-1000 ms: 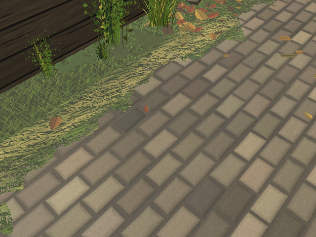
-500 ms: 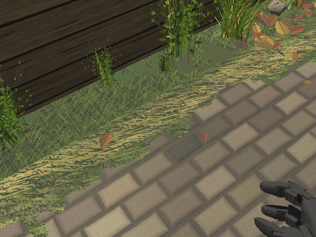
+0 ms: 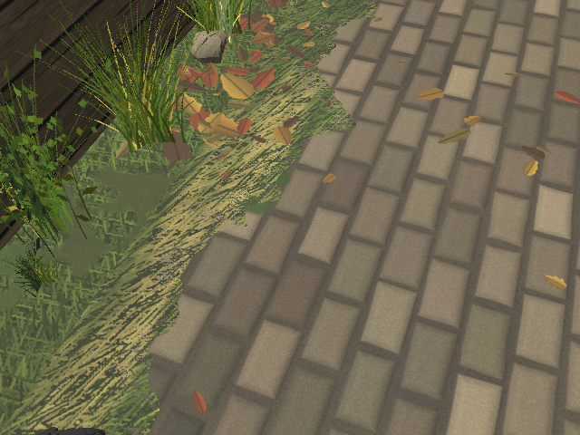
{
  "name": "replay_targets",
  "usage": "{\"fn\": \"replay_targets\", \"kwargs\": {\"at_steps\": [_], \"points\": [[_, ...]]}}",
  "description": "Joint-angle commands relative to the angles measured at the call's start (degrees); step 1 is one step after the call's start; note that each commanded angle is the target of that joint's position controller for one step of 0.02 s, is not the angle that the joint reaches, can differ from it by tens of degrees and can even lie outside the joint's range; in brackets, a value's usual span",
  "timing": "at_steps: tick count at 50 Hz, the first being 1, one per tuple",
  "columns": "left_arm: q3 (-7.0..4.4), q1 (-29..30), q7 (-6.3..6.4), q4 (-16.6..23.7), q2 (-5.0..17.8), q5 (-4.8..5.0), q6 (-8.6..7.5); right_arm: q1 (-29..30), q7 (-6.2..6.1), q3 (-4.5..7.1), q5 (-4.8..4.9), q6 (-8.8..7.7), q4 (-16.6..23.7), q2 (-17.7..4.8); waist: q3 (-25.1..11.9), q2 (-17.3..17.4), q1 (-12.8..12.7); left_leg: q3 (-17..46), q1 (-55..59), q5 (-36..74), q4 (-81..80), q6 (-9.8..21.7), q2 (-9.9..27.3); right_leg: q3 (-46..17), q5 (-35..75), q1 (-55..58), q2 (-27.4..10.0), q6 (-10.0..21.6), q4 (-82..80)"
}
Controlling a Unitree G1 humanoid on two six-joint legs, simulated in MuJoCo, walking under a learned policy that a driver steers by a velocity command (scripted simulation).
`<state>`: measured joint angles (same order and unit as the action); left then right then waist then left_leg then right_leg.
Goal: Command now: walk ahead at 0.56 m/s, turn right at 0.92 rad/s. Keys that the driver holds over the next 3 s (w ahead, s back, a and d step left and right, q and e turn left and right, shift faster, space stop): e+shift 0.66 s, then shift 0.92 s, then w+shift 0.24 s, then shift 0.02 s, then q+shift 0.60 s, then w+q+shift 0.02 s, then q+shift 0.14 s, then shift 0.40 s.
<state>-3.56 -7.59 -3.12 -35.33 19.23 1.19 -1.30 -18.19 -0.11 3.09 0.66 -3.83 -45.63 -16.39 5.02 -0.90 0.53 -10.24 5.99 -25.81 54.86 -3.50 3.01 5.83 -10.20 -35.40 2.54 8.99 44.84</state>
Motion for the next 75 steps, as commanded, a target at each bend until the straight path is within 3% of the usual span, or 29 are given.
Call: {"fn": "replay_targets", "kwargs": {"at_steps": [1,2,3,5,10,13,18,19,21,22,23,25,29,34,41,42,43,44,45,46,48,50,53,56,59,61,62,64,75], "points": [[-4.53,-15.79,0.40,3.80,13.91,-2.09,-0.85,0.58,0.75,0.25,0.08,-4.77,10.74,-10.32,-29.68,-6.29,-6.66,20.61,-44.48,-6.68,40.54,2.16,-7.73,-52.99,10.51,59.51,-18.71,17.21,-24.01],[-4.34,-13.49,0.26,3.65,13.33,-1.15,-1.83,6.18,0.36,0.42,0.78,-4.93,12.92,-10.01,-19.45,-0.05,-4.58,19.84,-46.15,-4.04,33.56,3.28,-6.32,-49.86,7.52,50.07,-17.02,14.46,-26.97],[-3.80,-10.14,0.20,3.45,11.18,-0.01,-2.47,8.22,-0.52,0.28,-0.27,-4.38,12.51,-8.68,-12.35,8.49,-1.55,19.09,-45.22,-1.80,27.89,3.07,-3.85,-45.11,8.95,40.96,-14.65,11.70,-27.49],[-3.62,-5.10,0.97,4.89,10.00,-1.09,-2.79,6.75,-0.70,0.79,-1.02,-2.62,11.79,-9.81,-8.71,5.34,1.83,19.76,-37.67,-0.35,22.38,1.44,-1.78,-36.96,25.98,26.91,-11.51,11.30,-26.67],[-3.71,-3.85,4.39,3.82,9.38,-0.05,0.23,12.09,-1.08,-0.50,-1.96,-0.17,12.71,-4.59,-10.48,2.83,1.53,15.88,-32.49,9.14,-0.91,-3.02,-4.81,-25.09,39.32,16.73,-3.58,6.65,-23.10],[-3.71,-3.38,5.74,4.06,8.85,0.53,2.71,15.37,-0.80,-0.39,-1.12,0.45,12.97,-5.02,-13.82,-1.86,-0.18,16.18,-28.16,20.35,-11.98,-3.27,-7.98,-25.86,27.79,16.42,-0.97,1.74,-20.59],[-3.10,-1.65,5.97,5.19,5.89,0.07,3.39,15.99,-0.42,1.40,-0.64,-0.21,12.54,-8.03,-10.85,-7.95,-0.21,20.63,-24.22,22.90,-26.36,-1.83,-7.15,-35.51,9.18,19.71,-1.49,-1.47,-14.61],[-2.77,-0.51,5.85,5.62,4.83,0.20,3.35,13.51,-0.42,1.78,-0.66,-0.72,11.55,-8.06,-10.81,-7.50,1.18,20.05,-19.86,28.58,-32.22,-0.50,-5.39,-34.79,4.12,19.06,-0.04,-3.01,-10.31],[-0.88,-9.70,5.50,5.26,-1.17,-1.04,3.65,12.70,-1.23,1.76,-2.49,0.16,13.08,-10.12,-13.69,9.37,-3.81,39.48,-4.25,46.99,-32.81,8.99,14.41,-21.55,-32.57,5.36,10.26,-8.10,12.71],[-2.14,-15.80,4.49,6.54,4.64,-0.21,3.40,12.47,-1.06,2.61,-3.41,0.87,12.27,-12.59,-17.07,19.60,-7.64,55.30,-4.26,33.40,-36.62,17.82,24.15,-18.78,-30.23,-0.36,4.69,-10.17,20.92],[-3.52,-12.19,4.49,4.25,9.92,0.28,3.63,15.23,-1.21,2.15,-2.73,1.07,13.97,-8.64,-12.66,13.09,-4.62,49.08,-7.73,23.08,-37.59,17.29,18.86,-16.88,-23.71,-1.80,0.79,-12.18,25.06],[-4.25,-7.64,4.93,3.73,10.71,0.41,5.23,16.68,-1.92,1.33,-1.87,2.36,14.45,-6.14,-9.17,5.90,-2.89,33.37,-14.41,15.33,-37.42,12.93,11.31,-14.56,-15.89,-0.83,-1.44,-13.78,28.52],[-2.63,-4.58,4.60,6.05,5.72,0.51,4.91,14.27,-2.94,1.89,-2.54,3.20,12.19,-7.48,-8.38,8.00,-0.64,20.52,-15.81,23.03,-39.86,14.92,9.13,-8.27,-10.88,-0.67,-4.89,-14.39,25.26],[-2.11,-1.47,4.09,7.27,4.64,-0.05,4.74,12.57,-2.31,3.06,-2.00,3.66,10.33,-9.52,-11.27,7.88,1.21,16.19,-11.29,24.41,-40.24,17.26,13.55,-7.59,-10.67,1.92,-8.31,-14.18,15.10],[-1.91,-6.90,2.89,4.04,3.59,-0.73,4.98,13.26,-0.16,3.36,1.15,4.12,7.35,-10.74,-11.37,9.21,-2.19,10.39,-15.85,26.75,-33.70,13.62,13.35,-2.37,-4.43,21.84,-3.07,-8.37,-15.17],[-2.41,-9.17,2.95,2.93,4.98,-0.78,4.98,10.22,-0.03,2.90,1.59,4.08,5.75,-9.06,-11.28,7.16,-2.50,8.14,-20.12,23.60,-29.81,9.93,11.50,-4.11,0.58,28.54,-2.81,-6.24,-21.54],[-3.39,-10.26,3.57,2.93,9.19,-0.69,4.98,8.34,0.53,1.71,-0.25,3.92,5.78,-5.10,-11.26,-5.35,-0.92,2.33,-30.69,8.96,-17.29,3.89,5.90,-18.63,12.89,36.51,-13.26,-2.30,-25.16],[-4.25,-7.34,3.92,4.49,14.47,-2.13,4.70,11.04,0.21,1.53,-1.93,3.60,8.92,-5.09,-10.27,-16.76,-1.29,2.60,-43.39,-9.74,-6.41,-0.26,-1.28,-32.86,19.90,34.12,-25.78,9.11,-25.52],[-3.42,-6.83,3.81,4.85,10.96,-3.52,3.47,15.42,-0.47,2.59,-1.55,3.74,8.92,-8.29,-10.90,-10.21,-4.66,9.48,-42.34,-10.02,3.80,-0.32,-0.18,-30.44,18.98,29.88,-24.58,10.87,-26.44],[-2.46,-4.27,3.78,4.17,8.64,-3.62,2.43,14.48,-0.62,2.84,-0.48,4.15,8.28,-8.17,-10.07,-8.99,-2.65,11.12,-41.29,-6.11,6.64,0.40,0.20,-25.10,17.34,27.72,-21.19,8.01,-26.42],[-1.45,0.88,3.99,3.93,5.48,-1.83,1.42,10.77,-1.35,3.03,-1.06,5.07,5.51,-7.76,-9.21,-7.55,-0.37,11.41,-40.31,1.31,6.97,-0.41,0.38,-19.43,17.96,27.29,-16.75,3.65,-25.42],[-0.24,1.73,4.26,3.25,2.95,-2.00,1.15,9.24,-1.29,2.78,-0.99,5.15,4.85,-6.72,-10.01,-7.12,0.92,11.15,-35.53,5.17,6.84,-1.43,-0.24,-16.37,24.00,25.53,-14.71,3.43,-24.71],[-0.21,1.27,4.24,1.96,2.72,-2.00,1.27,11.06,-0.85,1.36,-0.56,5.03,5.12,-3.94,-9.79,-7.09,-0.31,10.95,-31.29,6.33,-6.06,-1.43,0.13,-15.40,23.16,27.41,-13.53,2.93,-23.24],[-0.56,-0.42,3.86,0.10,4.06,-2.01,1.72,12.11,-0.52,1.00,-0.35,5.13,5.48,-4.54,-9.23,-7.67,-1.89,10.36,-26.63,3.54,-14.17,-0.85,-0.45,-18.68,21.73,27.16,-15.11,4.60,-22.56],[0.21,0.71,3.57,-1.71,2.40,-0.93,1.66,9.08,-0.30,0.58,-0.76,4.79,3.94,-3.92,-8.00,-5.75,0.83,9.77,-17.70,16.98,-31.70,0.93,-1.08,-19.20,16.46,24.05,-13.09,1.97,-21.24],[0.74,-3.45,3.22,-2.80,0.93,-2.39,0.54,8.46,-0.78,1.30,-2.06,4.43,3.89,-9.36,-9.97,3.64,-2.31,16.16,-8.70,37.35,-30.96,4.14,5.30,-15.86,5.06,19.71,-7.41,-3.72,-18.98],[0.65,-4.50,3.10,-3.59,0.66,-2.57,0.26,10.49,-0.60,1.38,-1.30,4.42,3.07,-8.77,-10.18,8.28,-3.58,14.97,-12.62,30.01,-29.48,6.76,5.01,-12.44,0.73,21.93,-4.47,-6.10,-20.76],[0.10,0.82,3.53,-3.97,2.67,-2.32,0.71,11.45,-0.13,0.47,-1.45,3.97,3.05,-5.03,-7.67,4.83,-0.39,14.20,-17.04,19.83,-31.21,5.64,2.82,-11.36,0.84,23.74,-3.95,-7.09,-19.26],[-0.36,-1.16,4.86,-10.12,0.58,-1.85,2.11,10.64,-0.90,-0.56,-1.21,2.74,-1.56,-4.43,-5.64,1.33,-0.22,12.60,-17.58,18.62,-31.55,4.43,1.20,-11.50,5.63,25.59,-4.04,-7.66,-20.32]]}}
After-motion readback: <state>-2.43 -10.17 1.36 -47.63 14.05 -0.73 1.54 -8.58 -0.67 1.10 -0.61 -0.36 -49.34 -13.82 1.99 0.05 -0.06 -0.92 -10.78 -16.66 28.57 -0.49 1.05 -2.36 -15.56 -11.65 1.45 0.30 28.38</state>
